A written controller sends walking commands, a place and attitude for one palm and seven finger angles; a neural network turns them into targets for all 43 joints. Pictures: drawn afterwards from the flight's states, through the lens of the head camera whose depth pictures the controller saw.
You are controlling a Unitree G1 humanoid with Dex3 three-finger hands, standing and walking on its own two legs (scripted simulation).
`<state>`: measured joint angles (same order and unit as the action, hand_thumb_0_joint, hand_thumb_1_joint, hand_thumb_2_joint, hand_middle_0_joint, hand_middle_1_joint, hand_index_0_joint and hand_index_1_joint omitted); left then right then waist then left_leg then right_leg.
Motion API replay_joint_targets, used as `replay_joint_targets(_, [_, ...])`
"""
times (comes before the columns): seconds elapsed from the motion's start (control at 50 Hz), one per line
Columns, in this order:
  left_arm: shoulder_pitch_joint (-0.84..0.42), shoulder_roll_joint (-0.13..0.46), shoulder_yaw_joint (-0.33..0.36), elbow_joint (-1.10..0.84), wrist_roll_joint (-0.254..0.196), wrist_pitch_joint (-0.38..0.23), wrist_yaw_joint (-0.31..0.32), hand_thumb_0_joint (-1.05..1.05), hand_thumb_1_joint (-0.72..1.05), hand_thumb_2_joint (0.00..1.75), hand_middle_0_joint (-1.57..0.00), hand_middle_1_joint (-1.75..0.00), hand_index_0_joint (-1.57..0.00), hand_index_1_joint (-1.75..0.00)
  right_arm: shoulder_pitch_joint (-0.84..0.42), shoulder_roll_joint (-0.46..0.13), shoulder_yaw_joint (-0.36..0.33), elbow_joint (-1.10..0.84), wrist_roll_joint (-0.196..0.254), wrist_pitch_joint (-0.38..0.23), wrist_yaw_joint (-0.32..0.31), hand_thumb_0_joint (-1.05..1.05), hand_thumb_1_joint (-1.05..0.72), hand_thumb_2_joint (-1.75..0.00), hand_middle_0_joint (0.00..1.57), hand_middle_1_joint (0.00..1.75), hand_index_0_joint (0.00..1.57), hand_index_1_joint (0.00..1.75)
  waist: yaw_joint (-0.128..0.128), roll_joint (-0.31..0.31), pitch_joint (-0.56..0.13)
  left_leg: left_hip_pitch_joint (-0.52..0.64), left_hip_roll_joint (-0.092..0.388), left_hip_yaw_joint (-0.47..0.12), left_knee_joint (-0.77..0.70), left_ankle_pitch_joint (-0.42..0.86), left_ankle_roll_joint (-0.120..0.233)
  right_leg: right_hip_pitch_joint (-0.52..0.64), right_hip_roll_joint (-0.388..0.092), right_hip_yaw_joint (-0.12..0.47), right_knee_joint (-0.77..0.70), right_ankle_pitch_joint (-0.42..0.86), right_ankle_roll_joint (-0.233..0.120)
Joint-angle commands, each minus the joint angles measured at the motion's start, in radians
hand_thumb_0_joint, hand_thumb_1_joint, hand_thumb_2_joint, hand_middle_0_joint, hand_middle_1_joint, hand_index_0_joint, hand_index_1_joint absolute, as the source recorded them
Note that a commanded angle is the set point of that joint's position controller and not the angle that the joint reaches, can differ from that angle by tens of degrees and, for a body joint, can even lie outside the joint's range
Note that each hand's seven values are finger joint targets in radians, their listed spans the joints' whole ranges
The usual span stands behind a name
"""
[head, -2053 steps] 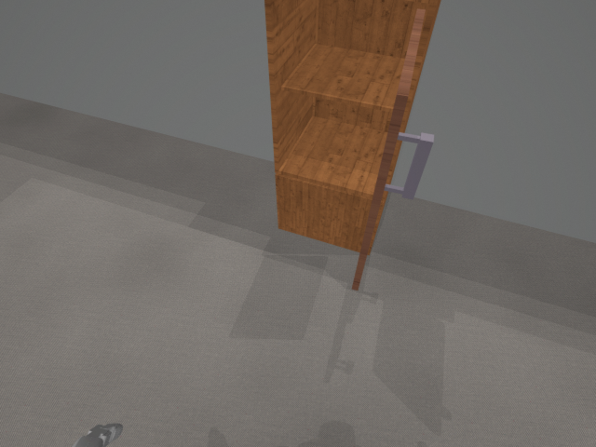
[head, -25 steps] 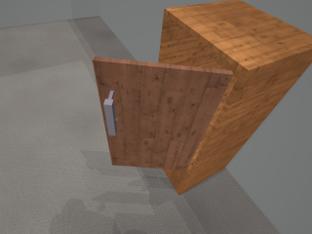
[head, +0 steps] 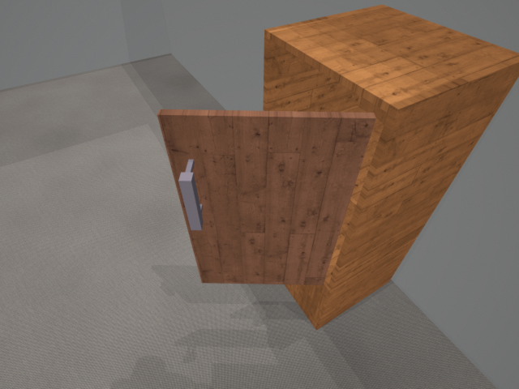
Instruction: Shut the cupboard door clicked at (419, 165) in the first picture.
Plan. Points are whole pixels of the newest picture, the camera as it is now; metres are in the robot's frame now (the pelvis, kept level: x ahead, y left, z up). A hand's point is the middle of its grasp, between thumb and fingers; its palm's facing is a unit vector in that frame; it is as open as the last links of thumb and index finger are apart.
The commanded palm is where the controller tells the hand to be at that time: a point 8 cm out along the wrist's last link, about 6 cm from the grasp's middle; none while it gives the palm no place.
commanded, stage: come to a stop and stand still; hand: left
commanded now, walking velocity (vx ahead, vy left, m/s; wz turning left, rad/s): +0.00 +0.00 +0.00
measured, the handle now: (193, 195) +0.47 +0.17 +0.01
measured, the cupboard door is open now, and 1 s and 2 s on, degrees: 58 58 58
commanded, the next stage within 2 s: look again from close up in 0.16 s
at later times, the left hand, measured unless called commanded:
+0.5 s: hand out of the picture +0.02 +0.15 -0.17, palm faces -0.01 -0.99 -0.17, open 7.3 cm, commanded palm none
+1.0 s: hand out of the picture +0.13 +0.19 -0.11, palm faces +0.17 -0.95 -0.25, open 7.2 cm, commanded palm +0.14 +0.20 -0.06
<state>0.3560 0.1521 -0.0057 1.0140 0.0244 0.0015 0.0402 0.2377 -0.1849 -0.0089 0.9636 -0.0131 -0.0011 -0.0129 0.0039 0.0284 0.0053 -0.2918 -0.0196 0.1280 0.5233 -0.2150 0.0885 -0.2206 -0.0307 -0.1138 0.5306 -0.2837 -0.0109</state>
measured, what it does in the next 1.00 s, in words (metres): stands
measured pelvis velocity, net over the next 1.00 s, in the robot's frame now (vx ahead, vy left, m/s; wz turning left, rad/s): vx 0.04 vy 0.00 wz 0.02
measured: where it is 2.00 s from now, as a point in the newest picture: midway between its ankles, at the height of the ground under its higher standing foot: outside the picture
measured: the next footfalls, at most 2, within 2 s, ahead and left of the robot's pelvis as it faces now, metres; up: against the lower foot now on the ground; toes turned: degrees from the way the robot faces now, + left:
none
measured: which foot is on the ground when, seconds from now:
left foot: down 0.00-1.00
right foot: down 0.00-1.00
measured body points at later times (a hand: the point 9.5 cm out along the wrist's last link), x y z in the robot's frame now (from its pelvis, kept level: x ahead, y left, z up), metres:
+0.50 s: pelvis +0.02 -0.01 +0.01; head +0.03 +0.00 +0.46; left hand +0.02 +0.21 -0.16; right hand -0.01 -0.22 -0.15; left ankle +0.05 +0.06 -0.73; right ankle +0.00 -0.12 -0.73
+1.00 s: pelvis +0.04 +0.00 +0.00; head +0.05 +0.01 +0.45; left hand +0.12 +0.24 -0.09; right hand +0.08 -0.24 -0.13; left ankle +0.05 +0.06 -0.73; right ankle +0.01 -0.11 -0.72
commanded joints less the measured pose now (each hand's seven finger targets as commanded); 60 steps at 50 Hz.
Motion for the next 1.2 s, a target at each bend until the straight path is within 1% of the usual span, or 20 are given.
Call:
replay_joint_targets(0.0, [0.027,0.104,0.016,-0.06,0.001,-0.016,0.001,0.0,0.9,0.9,-0.2,-0.3,-0.2,-0.3,0.038,-0.106,-0.017,-0.048,-0.008,-0.012,0.004,0.0,-0.9,-0.9,0.2,0.3,0.2,0.3,-0.008,-0.048,0.097,-0.055,0.137,-0.222,-0.227,-0.265,-0.025,-0.096,-0.059,0.124,-0.122,-0.154,-0.044])
replay_joint_targets(0.14, [0.029,0.111,0.013,-0.052,-0.005,-0.021,0.001,0.0,0.9,0.9,-0.2,-0.3,-0.2,-0.3,0.077,-0.088,-0.003,0.003,-0.007,-0.018,0.005,0.0,-0.9,-0.9,0.2,0.3,0.2,0.3,-0.002,-0.068,0.069,-0.031,0.126,-0.193,-0.22,-0.191,-0.028,-0.065,-0.08,0.147,-0.154,-0.123,-0.048])
replay_joint_targets(0.38, [0.021,0.091,0.001,0.02,-0.014,-0.028,0.004,0.0,0.9,0.9,-0.2,-0.3,-0.2,-0.3,0.112,-0.049,0.011,0.112,0.002,-0.035,-0.003,0.0,-0.9,-0.9,0.2,0.3,0.2,0.3,0.002,-0.022,0.03,0.047,0.131,-0.163,-0.199,0.003,-0.035,0.009,-0.091,0.136,-0.155,0.055,-0.039])
replay_joint_targets(0.56, [0.03,0.068,-0.003,0.06,-0.012,-0.026,0.007,0.0,0.9,0.9,-0.2,-0.3,-0.2,-0.3,0.101,-0.029,0.011,0.148,0.006,-0.031,-0.011,0.0,-0.9,-0.9,0.2,0.3,0.2,0.3,-0.003,-0.036,0.069,0.083,0.132,-0.146,-0.194,0.041,-0.037,-0.004,-0.091,0.135,-0.175,0.085,-0.03])
replay_joint_targets(0.84, [0.043,0.057,-0.003,0.084,-0.01,-0.025,0.009,0.0,0.9,0.9,-0.2,-0.3,-0.2,-0.3,0.083,-0.034,0.011,0.16,0.006,-0.037,-0.019,0.0,-0.9,-0.9,0.2,0.3,0.2,0.3,0.001,-0.039,0.051,0.145,0.139,-0.138,-0.188,0.184,-0.031,0.032,-0.096,0.126,-0.177,0.17,-0.018])
replay_joint_targets(0.86, [0.071,0.087,-0.007,0.104,0.006,-0.039,0.042,0.0,0.9,0.9,-0.2,-0.3,-0.2,-0.3,0.028,-0.091,0.008,0.088,0.013,-0.038,-0.013,0.0,-0.9,-0.9,0.2,0.3,0.2,0.3,0.007,0.023,0.075,0.102,0.161,-0.154,-0.017,0.397,-0.06,-0.024,-0.113,0.159,-0.164,0.308,-0.012])
replay_joint_targets(0.88, [-0.774,0.535,0.274,-1.598,-0.139,-0.288,0.062,0.0,0.9,0.9,-0.2,-0.3,-0.2,-0.3,0.153,-0.303,-0.029,-0.238,0.041,-0.218,-0.079,0.0,-0.9,-0.9,0.2,0.3,0.2,0.3,-0.2,0.097,-0.361,0.478,0.121,-0.221,-0.052,0.543,-0.082,-0.092,0.029,0.019,0.029,0.354,0.006])
replay_joint_targets(0.9, [-0.12,0.163,-0.018,-1.333,-0.135,-0.228,0.088,0.0,0.9,0.9,-0.22,-0.32,-0.22,-0.32,0.093,-0.186,0.03,-0.208,0.075,-0.316,-0.093,0.0,-0.9,-0.9,0.2,0.3,0.2,0.3,-0.062,0.366,-0.502,0.605,0.144,-0.251,-0.066,0.581,-0.115,-0.157,0.066,0.032,0.177,0.018,-0.018])
replay_joint_targets(0.92, [0.128,-0.023,-0.071,-1.199,-0.16,-0.075,0.109,0.0,0.9,0.9,-0.24,-0.34,-0.24,-0.34,0.043,-0.143,0.007,-0.206,0.052,-0.345,-0.074,0.0,-0.9,-0.9,0.2,0.3,0.2,0.3,-0.03,0.326,-0.364,0.412,0.141,-0.267,-0.16,0.56,-0.164,-0.184,0.053,0.038,0.232,-0.095,-0.017])
replay_joint_targets(0.94, [0.091,-0.11,-0.171,-1.078,-0.161,-0.014,0.115,0.0,0.9,0.9,-0.25,-0.36,-0.25,-0.36,0.054,-0.136,0.003,-0.184,0.074,-0.363,-0.051,0.0,-0.9,-0.9,0.2,0.3,0.2,0.3,-0.054,0.127,-0.11,0.19,0.141,-0.262,-0.166,0.366,-0.147,-0.273,0.027,0.051,0.231,-0.118,-0.005])
replay_joint_targets(0.96, [0.005,-0.136,-0.205,-1.15,-0.17,-0.05,0.102,0.0,0.9,0.9,-0.27,-0.38,-0.27,-0.38,0.059,-0.172,-0.023,-0.24,0.071,-0.382,-0.029,0.0,-0.9,-0.9,0.2,0.3,0.2,0.3,-0.073,0.065,0.01,0.082,0.121,-0.259,-0.12,0.172,-0.115,-0.276,0.019,0.042,0.161,-0.097,-0.011])
replay_joint_targets(0.98, [-0.005,-0.079,-0.157,-1.101,-0.156,-0.095,0.096,0.0,0.9,0.9,-0.29,-0.4,-0.29,-0.4,0.038,-0.195,-0.035,-0.273,0.055,-0.397,-0.019,0.0,-0.9,-0.9,0.2,0.3,0.2,0.3,-0.088,-0.018,0.038,0.007,0.091,-0.261,-0.051,0.005,-0.104,-0.301,0.02,0.031,0.09,-0.075,-0.016])
replay_joint_targets(1.0, [0.025,-0.073,-0.13,-1.024,-0.152,-0.147,0.081,0.0,0.9,0.9,-0.31,-0.42,-0.31,-0.42,0.027,-0.206,-0.041,-0.308,0.039,-0.398,-0.009,0.0,-0.9,-0.9,0.2,0.3,0.2,0.3,-0.098,-0.137,0.034,-0.079,0.06,-0.257,0.019,-0.12,-0.098,-0.343,0.019,0.024,0.041,-0.087,-0.016])
replay_joint_targets(1.04, [0.213,-0.05,-0.039,-0.906,-0.181,-0.273,0.001,0.0,0.9,0.9,-0.35,-0.46,-0.35,-0.46,-0.007,-0.201,-0.053,-0.377,0.03,-0.394,0.014,0.0,-0.9,-0.9,0.2,0.3,0.2,0.3,-0.034,-0.225,-0.061,-0.193,0.026,-0.224,0.138,-0.12,-0.106,-0.395,0.019,0.025,0.11,-0.146,-0.028])
replay_joint_targets(1.06, [0.272,-0.034,0.016,-0.85,-0.213,-0.352,-0.056,0.0,0.9,0.9,-0.36,-0.48,-0.36,-0.48,-0.028,-0.194,-0.066,-0.395,0.028,-0.38,0.02,0.0,-0.9,-0.9,0.2,0.3,0.2,0.3,-0.001,-0.335,-0.057,-0.296,0.016,-0.201,0.2,-0.165,-0.115,-0.439,0.021,0.032,0.15,-0.224,-0.028])
replay_joint_targets(1.08, [0.287,-0.055,0.006,-0.863,-0.242,-0.441,-0.127,0.0,0.9,0.9,-0.38,-0.5,-0.38,-0.5,-0.059,-0.195,-0.069,-0.425,0.022,-0.367,0.028,0.0,-0.9,-0.9,0.2,0.3,0.2,0.3,0.013,-0.393,-0.05,-0.389,0.004,-0.169,0.266,-0.189,-0.112,-0.47,0.015,0.061,0.181,-0.278,-0.029])
replay_joint_targets(1.1, [0.273,-0.016,0.045,-0.867,-0.256,-0.532,-0.193,0.0,0.9,0.9,-0.4,-0.52,-0.4,-0.52,-0.077,-0.196,-0.078,-0.444,0.02,-0.352,0.034,0.0,-0.9,-0.9,0.2,0.3,0.2,0.3,0.022,-0.388,-0.054,-0.466,-0.005,-0.15,0.33,-0.206,-0.114,-0.494,0.005,0.105,0.216,-0.31,-0.031])
replay_joint_targets(1.14, [0.277,0.098,0.152,-0.888,-0.246,-0.655,-0.282,0.0,0.9,0.9,-0.44,-0.56,-0.44,-0.56,-0.1,-0.195,-0.093,-0.506,0.021,-0.312,0.05,0.0,-0.9,-0.9,0.2,0.3,0.2,0.3,0.062,-0.183,-0.118,-0.546,-0.014,-0.129,0.422,-0.178,-0.11,-0.485,-0.007,0.164,0.33,-0.243,-0.053])
replay_joint_targets(1.16, [0.284,0.125,0.169,-0.949,-0.236,-0.661,-0.286,0.0,0.9,0.9,-0.46,-0.58,-0.46,-0.58,-0.126,-0.19,-0.093,-0.551,0.024,-0.298,0.052,0.0,-0.9,-0.9,0.2,0.3,0.2,0.3,0.087,-0.063,-0.171,-0.544,-0.02,-0.113,0.433,-0.165,-0.097,-0.485,0.002,0.17,0.37,-0.222,-0.056])
replay_joint_targets(1.18, [0.266,0.14,0.17,-1.006,-0.23,-0.64,-0.28,0.0,0.9,0.9,-0.47,-0.6,-0.47,-0.6,-0.137,-0.185,-0.089,-0.585,0.026,-0.281,0.052,0.0,-0.9,-0.9,0.2,0.3,0.2,0.3,0.096,0.006,-0.218,-0.525,-0.019,-0.115,0.426,-0.16,-0.09,-0.487,0.012,0.157,0.399,-0.204,-0.057])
